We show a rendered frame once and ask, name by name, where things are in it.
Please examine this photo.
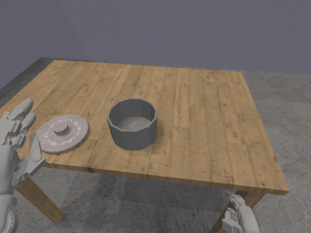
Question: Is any pot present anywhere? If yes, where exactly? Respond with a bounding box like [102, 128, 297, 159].
[107, 98, 157, 150]

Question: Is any robot left forearm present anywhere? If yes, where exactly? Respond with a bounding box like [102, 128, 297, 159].
[0, 194, 18, 233]

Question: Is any left robot hand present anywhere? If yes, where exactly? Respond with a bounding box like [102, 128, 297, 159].
[0, 97, 46, 195]

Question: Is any table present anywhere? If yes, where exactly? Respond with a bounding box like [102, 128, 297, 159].
[0, 60, 290, 233]

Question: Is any knob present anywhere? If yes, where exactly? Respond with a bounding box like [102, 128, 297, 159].
[52, 121, 69, 135]

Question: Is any lid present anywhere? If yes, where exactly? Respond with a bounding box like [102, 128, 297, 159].
[36, 115, 88, 153]

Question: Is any right robot hand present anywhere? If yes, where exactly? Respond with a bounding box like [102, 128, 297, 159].
[222, 190, 260, 233]

